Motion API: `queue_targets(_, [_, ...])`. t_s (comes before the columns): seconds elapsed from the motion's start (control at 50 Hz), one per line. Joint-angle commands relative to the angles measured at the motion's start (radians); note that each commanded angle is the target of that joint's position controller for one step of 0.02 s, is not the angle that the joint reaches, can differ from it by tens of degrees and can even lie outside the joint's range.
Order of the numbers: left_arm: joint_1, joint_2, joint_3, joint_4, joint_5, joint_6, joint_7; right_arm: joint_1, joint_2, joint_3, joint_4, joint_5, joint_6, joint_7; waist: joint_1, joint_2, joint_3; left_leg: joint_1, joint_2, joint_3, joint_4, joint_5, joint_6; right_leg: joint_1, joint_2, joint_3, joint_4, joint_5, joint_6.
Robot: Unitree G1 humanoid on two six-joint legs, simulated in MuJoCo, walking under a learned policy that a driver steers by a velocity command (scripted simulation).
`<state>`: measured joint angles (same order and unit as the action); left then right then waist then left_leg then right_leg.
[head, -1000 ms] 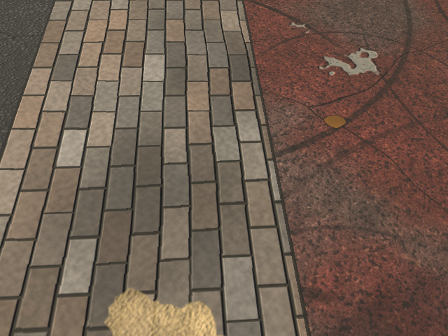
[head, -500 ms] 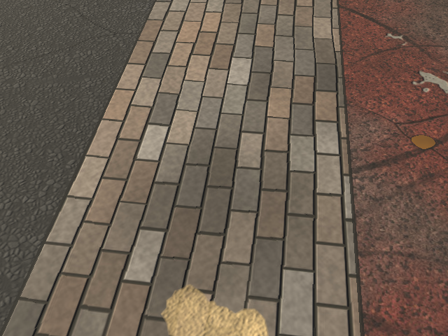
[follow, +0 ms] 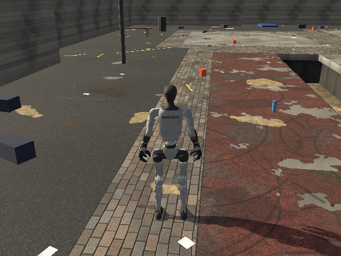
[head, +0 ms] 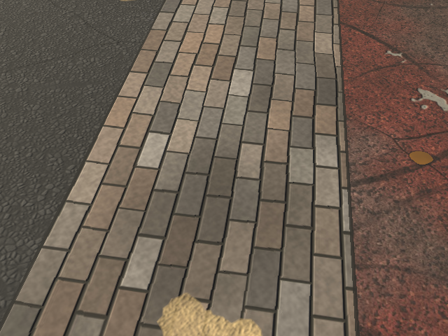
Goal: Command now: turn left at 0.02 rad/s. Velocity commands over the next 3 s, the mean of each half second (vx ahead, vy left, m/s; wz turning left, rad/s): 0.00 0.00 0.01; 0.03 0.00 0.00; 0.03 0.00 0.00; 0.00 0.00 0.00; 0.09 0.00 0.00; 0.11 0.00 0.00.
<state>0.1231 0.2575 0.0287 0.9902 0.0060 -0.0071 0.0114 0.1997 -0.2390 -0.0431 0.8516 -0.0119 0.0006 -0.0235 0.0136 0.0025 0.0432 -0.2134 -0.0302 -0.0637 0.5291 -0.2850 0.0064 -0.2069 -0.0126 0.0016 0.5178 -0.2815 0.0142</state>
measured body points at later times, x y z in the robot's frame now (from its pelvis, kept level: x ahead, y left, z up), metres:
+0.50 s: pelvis +0.00 +0.00 +0.00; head +0.01 +0.00 +0.45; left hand +0.05 +0.26 -0.15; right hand +0.07 -0.26 -0.14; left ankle +0.00 +0.12 -0.74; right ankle +0.00 -0.13 -0.74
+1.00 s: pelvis +0.02 -0.01 +0.00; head +0.03 +0.00 +0.45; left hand +0.03 +0.24 -0.16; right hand +0.04 -0.25 -0.16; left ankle +0.00 +0.12 -0.74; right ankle +0.00 -0.13 -0.74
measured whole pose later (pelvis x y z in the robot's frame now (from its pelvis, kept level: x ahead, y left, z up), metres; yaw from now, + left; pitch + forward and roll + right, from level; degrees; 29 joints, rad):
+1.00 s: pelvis +0.02 -0.01 +0.00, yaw -1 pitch -1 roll +0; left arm 0.27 0.21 0.01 1.09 0.00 -0.03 0.04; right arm 0.26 -0.20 -0.01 1.08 0.00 -0.03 -0.03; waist 0.01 0.00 0.02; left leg -0.22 -0.02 -0.06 0.57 -0.33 0.00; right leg -0.22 0.00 0.01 0.57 -0.33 0.00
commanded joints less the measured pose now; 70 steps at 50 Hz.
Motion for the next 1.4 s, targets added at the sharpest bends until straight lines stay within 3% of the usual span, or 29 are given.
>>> queue_targets(0.02, [-0.016, 0.113, 0.02, -0.024, -0.001, -0.01, 0.006, -0.006, -0.121, -0.026, -0.035, 0.001, -0.013, -0.005, 0.0, 0.003, -0.043, 0.003, 0.061, -0.057, -0.095, 0.177, 0.028, 0.004, -0.036, 0.036, -0.081, 0.117, -0.023])
queue_targets(0.34, [0.04, 0.104, 0.011, 0.049, -0.002, -0.008, 0.02, 0.006, -0.105, -0.013, 0.07, 0.006, -0.013, -0.01, 0.002, 0.005, -0.024, 0.005, 0.046, -0.029, -0.107, 0.169, 0.021, -0.002, -0.025, 0.031, -0.094, 0.111, -0.024])
queue_targets(0.8, [0.125, 0.068, -0.001, 0.077, -0.004, -0.007, 0.027, 0.05, -0.078, 0.005, 0.182, 0.011, -0.011, -0.017, -0.005, -0.002, -0.006, -0.008, 0.036, -0.007, -0.112, 0.155, 0.012, -0.01, -0.013, 0.023, -0.102, 0.114, -0.03])
queue_targets(0.82, [0.146, 0.058, -0.003, 0.087, -0.004, -0.006, 0.027, 0.069, -0.067, 0.008, 0.195, 0.011, -0.009, -0.018, -0.005, -0.003, -0.029, 0.0, 0.024, 0.006, -0.114, 0.053, 0.014, -0.001, -0.004, 0.015, -0.108, 0.01, -0.033])
queue_targets(0.84, [0.153, 0.069, 0.002, 0.089, -0.011, -0.004, 0.03, 0.074, -0.073, 0.005, 0.198, 0.017, -0.007, -0.019, -0.005, -0.01, -0.012, -0.026, 0.003, 0.022, -0.097, -0.12, 0.024, -0.019, 0.008, 0.012, -0.104, -0.16, -0.047])
queue_targets(0.86, [0.153, 0.087, 0.008, 0.083, -0.017, -0.003, 0.032, 0.071, -0.084, 0.001, 0.194, 0.021, -0.008, -0.021, -0.004, -0.021, 0.024, -0.077, -0.007, 0.027, -0.079, -0.287, 0.039, -0.053, 0.003, 0.031, -0.109, -0.331, -0.07])
queue_targets(0.88, [0.135, 0.082, 0.006, 0.07, -0.016, -0.007, 0.034, 0.047, -0.074, 0.005, 0.182, 0.019, -0.014, -0.022, -0.003, -0.031, 0.086, -0.128, -0.002, 0.023, -0.074, -0.293, 0.046, -0.096, -0.019, 0.065, -0.132, -0.363, -0.086])
queue_targets(0.9, [0.126, 0.074, 0.003, 0.062, -0.013, -0.014, 0.034, 0.039, -0.052, 0.011, 0.178, 0.015, -0.023, -0.022, -0.005, -0.043, 0.108, -0.136, 0.0, 0.024, -0.064, -0.212, 0.046, -0.112, -0.037, 0.091, -0.146, -0.313, -0.095])
queue_targets(0.94, [0.131, 0.059, -0.002, 0.062, -0.003, -0.029, 0.031, 0.071, -0.031, 0.019, 0.188, 0.003, -0.036, -0.016, -0.019, -0.048, 0.084, -0.079, 0.009, 0.02, -0.057, 0.012, 0.033, -0.119, -0.041, 0.088, -0.126, -0.113, -0.087])
queue_targets(0.98, [0.167, 0.043, -0.005, 0.07, -0.004, -0.036, 0.024, 0.092, -0.053, 0.017, 0.202, 0.009, -0.041, -0.009, -0.007, 0.026, 0.022, -0.028, 0.025, -0.003, -0.053, 0.209, 0.029, -0.057, 0.009, 0.014, -0.045, 0.106, -0.044])
queue_targets(1.04, [0.192, 0.046, -0.009, 0.075, -0.011, -0.029, 0.023, 0.101, -0.059, 0.019, 0.207, 0.017, -0.038, -0.005, -0.004, 0.012, -0.039, 0.009, 0.035, -0.008, -0.039, 0.347, 0.028, 0.012, 0.007, 0.008, -0.016, 0.265, -0.029])
queue_targets(1.18, [0.197, 0.038, -0.011, 0.076, -0.012, -0.006, 0.025, 0.104, -0.051, 0.02, 0.219, 0.018, -0.018, -0.007, -0.007, 0.004, -0.031, 0.035, 0.035, -0.004, -0.057, 0.372, 0.023, 0.038, -0.001, 0.012, -0.036, 0.302, -0.026])
queue_targets(1.4, [0.196, 0.028, -0.004, 0.084, -0.01, -0.001, 0.032, 0.089, -0.044, 0.013, 0.229, 0.016, -0.006, -0.016, -0.009, -0.001, -0.003, 0.028, 0.031, 0.003, -0.087, 0.294, 0.015, 0.034, -0.003, 0.012, -0.068, 0.251, -0.022])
